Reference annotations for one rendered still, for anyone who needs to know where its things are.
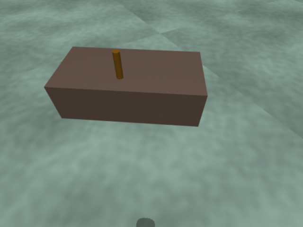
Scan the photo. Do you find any can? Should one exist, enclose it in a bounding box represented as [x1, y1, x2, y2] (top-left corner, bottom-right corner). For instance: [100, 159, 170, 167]
[112, 49, 123, 79]

